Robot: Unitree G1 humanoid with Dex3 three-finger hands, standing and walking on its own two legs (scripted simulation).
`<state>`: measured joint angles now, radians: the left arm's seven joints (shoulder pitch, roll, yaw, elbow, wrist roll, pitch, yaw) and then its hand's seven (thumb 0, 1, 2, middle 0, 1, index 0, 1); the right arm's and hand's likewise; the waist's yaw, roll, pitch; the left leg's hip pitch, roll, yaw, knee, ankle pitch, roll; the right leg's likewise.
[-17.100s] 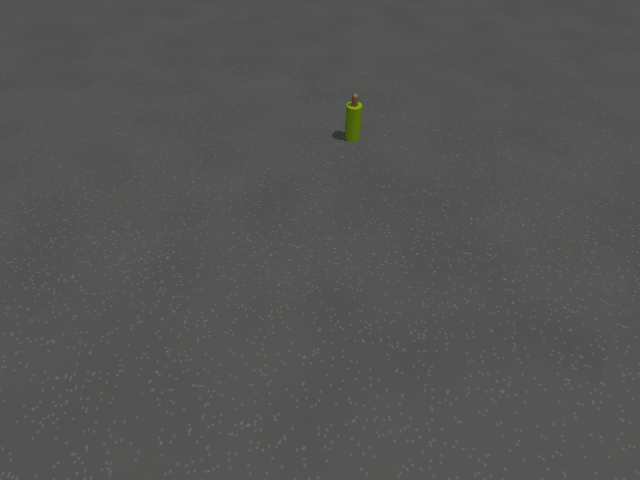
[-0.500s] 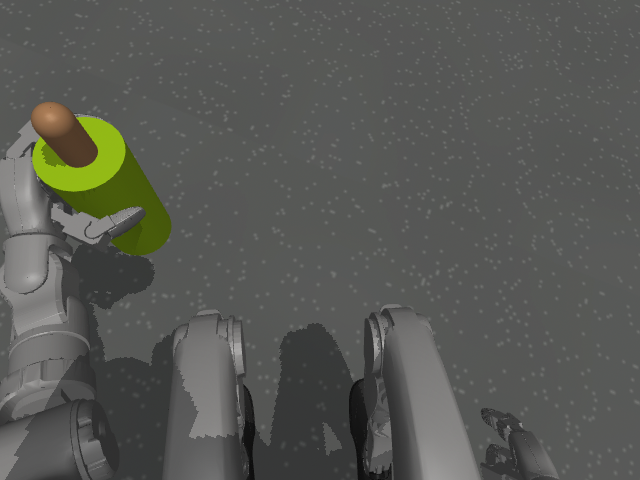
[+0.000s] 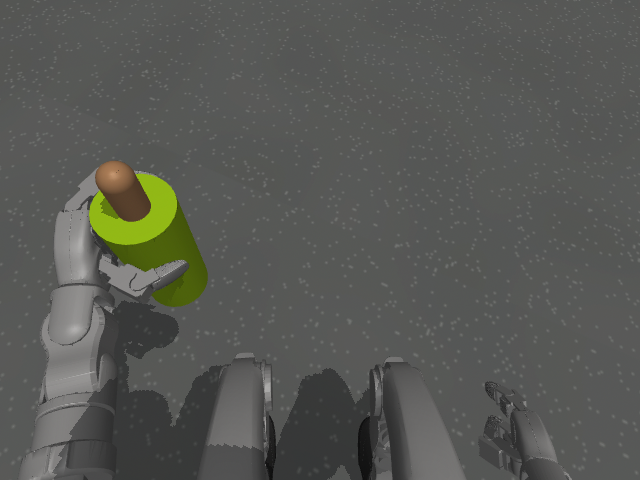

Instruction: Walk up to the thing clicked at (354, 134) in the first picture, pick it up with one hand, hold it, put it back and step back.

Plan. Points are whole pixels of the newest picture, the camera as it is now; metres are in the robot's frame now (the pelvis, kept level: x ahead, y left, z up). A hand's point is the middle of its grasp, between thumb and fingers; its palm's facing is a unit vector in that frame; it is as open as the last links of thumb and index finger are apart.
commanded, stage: lift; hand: left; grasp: from the side
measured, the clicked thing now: (152, 237) +0.39 +0.21 +0.02
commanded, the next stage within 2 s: hold in 1.32 s
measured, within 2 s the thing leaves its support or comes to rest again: neither
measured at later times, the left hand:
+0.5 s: hand (96, 192) +0.37 +0.21 +0.15, palm faces +0.14 -0.99 -0.04, open 11.3 cm
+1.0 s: hand (90, 147) +0.37 +0.19 +0.20, palm faces +0.15 -0.99 -0.02, open 11.4 cm
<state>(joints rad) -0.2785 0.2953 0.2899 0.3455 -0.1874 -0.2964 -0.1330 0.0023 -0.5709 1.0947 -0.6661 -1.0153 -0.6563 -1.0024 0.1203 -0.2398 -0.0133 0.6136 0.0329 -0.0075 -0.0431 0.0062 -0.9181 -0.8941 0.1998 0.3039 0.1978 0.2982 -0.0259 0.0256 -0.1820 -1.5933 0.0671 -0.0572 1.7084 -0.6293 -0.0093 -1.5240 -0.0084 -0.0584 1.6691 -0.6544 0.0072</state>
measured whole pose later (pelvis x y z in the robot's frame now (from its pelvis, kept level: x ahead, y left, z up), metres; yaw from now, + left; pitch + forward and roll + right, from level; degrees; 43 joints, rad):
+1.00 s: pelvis +0.05 +0.00 +0.16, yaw +3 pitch +12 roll -2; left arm -0.12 0.20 0.16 0.37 -0.17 -0.33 -0.06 0.00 -0.57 1.09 -0.67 -1.01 -0.66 -1.00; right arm 0.22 -0.22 -0.01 0.65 0.01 -0.04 -0.04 0.01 -0.92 -0.90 0.20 0.30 0.20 0.30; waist -0.02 0.02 -0.07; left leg -0.77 0.05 -0.01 1.02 -0.45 -0.02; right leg -0.72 -0.01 -0.05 0.98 -0.47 0.01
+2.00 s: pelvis +0.05 +0.00 +0.19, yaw +3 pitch +7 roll -1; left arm -0.10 0.17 0.15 0.37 -0.18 -0.33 -0.06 0.00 -0.54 1.06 -0.67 -0.99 -0.67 -0.97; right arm 0.22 -0.22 -0.01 0.66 0.01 -0.02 -0.03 0.01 -0.93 -0.90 0.20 0.30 0.20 0.30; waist -0.01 0.02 -0.04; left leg -0.57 0.05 0.00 0.85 -0.40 -0.01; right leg -0.52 -0.02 -0.04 0.82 -0.42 0.01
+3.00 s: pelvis +0.05 +0.00 +0.19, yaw +3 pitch +6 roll -1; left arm -0.09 0.17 0.14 0.38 -0.18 -0.35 -0.07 0.00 -0.54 1.06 -0.67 -0.99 -0.67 -0.98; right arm 0.23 -0.22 -0.02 0.67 0.01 -0.02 -0.02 0.01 -0.93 -0.90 0.20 0.30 0.20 0.30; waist -0.01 0.02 -0.03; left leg -0.55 0.05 0.00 0.83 -0.39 -0.01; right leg -0.50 -0.02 -0.04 0.80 -0.41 0.01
